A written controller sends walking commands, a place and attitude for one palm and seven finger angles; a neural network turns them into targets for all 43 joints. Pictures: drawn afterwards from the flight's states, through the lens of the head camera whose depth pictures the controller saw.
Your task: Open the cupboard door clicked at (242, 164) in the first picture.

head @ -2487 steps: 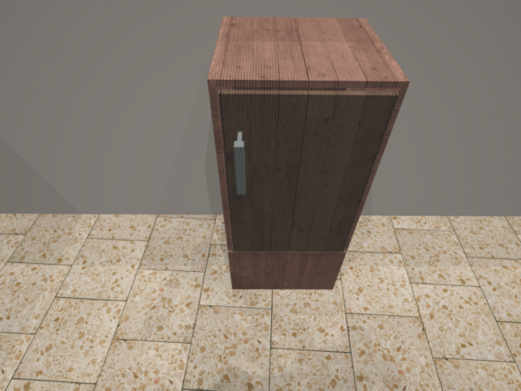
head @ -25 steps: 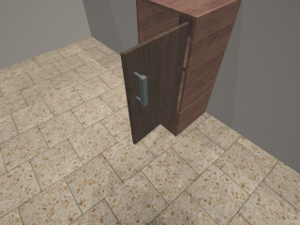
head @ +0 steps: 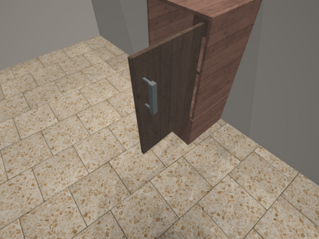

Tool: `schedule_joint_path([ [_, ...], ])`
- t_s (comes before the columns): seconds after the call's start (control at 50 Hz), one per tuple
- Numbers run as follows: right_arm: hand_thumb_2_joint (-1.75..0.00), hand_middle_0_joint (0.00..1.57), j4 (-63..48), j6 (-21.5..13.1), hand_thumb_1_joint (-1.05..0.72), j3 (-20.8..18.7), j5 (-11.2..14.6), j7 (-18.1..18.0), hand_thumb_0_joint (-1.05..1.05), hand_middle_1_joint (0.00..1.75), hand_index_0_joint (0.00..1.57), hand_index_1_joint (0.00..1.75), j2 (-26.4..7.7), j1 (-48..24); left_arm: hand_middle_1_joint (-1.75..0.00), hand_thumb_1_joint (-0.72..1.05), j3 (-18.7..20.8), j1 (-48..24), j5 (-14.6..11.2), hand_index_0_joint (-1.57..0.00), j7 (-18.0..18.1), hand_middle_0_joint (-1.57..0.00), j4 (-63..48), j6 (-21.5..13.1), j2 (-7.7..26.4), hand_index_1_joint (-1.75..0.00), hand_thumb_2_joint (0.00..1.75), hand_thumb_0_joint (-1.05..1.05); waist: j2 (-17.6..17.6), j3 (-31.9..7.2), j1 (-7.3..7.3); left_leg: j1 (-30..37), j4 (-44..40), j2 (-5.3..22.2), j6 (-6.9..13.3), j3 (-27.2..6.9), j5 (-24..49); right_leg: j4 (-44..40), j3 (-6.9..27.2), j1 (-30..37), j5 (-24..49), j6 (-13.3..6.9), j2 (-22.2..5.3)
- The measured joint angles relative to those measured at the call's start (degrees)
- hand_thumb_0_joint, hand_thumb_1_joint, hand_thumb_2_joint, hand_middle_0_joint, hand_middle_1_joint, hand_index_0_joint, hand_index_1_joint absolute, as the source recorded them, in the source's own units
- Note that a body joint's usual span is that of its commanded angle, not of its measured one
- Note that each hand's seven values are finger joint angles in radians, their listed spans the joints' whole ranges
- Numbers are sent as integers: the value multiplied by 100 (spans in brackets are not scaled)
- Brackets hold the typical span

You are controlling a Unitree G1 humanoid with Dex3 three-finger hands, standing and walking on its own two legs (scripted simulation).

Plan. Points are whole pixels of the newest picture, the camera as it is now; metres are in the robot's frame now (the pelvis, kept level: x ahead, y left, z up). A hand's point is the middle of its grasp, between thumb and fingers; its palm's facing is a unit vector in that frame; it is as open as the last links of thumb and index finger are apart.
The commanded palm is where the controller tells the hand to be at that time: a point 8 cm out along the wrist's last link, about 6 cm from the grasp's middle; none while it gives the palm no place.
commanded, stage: look to check the result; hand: left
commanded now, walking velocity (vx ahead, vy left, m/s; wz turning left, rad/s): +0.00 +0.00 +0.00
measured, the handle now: (149, 96) +0.62 +0.08 -0.03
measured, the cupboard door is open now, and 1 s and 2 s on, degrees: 92 92 92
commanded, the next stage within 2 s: stand and wait in 0.18 s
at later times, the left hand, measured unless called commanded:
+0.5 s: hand out of the picture +0.03 +0.19 -0.17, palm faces +0.01 -0.97 -0.24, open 7.4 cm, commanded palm none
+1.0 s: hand out of the picture +0.03 +0.19 -0.17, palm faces +0.01 -0.97 -0.24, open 7.4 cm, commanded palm none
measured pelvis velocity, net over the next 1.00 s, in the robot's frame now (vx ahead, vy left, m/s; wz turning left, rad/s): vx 0.01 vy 0.00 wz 0.00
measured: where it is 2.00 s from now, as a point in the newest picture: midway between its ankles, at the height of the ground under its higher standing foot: outside the picture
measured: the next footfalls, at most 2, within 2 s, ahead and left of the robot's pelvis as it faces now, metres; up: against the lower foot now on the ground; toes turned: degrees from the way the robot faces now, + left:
none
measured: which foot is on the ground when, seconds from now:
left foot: down 0.00-1.00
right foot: down 0.00-1.00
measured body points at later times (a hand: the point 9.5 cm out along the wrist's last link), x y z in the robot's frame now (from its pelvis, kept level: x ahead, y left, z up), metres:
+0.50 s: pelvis +0.00 +0.00 +0.00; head +0.01 -0.01 +0.45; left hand +0.03 +0.24 -0.15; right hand +0.00 -0.24 -0.16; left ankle -0.03 +0.13 -0.75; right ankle +0.01 -0.09 -0.75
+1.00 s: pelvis +0.01 +0.00 +0.00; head +0.02 -0.01 +0.45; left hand +0.03 +0.24 -0.15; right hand +0.01 -0.24 -0.16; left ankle -0.03 +0.13 -0.75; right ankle +0.01 -0.09 -0.75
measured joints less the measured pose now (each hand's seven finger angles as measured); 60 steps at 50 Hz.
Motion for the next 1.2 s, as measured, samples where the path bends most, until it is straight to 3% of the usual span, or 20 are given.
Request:
schedule_joint_path([
  [1.2,-90,20,-9,-15,-91,4,-2,18,0,30,20,30,-137,-202,-30,91,-3,-262,-2,-20,-32,-20,-59,-38,172,-30,90,1,-17,-6,-7,147,-176,44,-41,-2,17,-164,-2,138,9,-26,56],
])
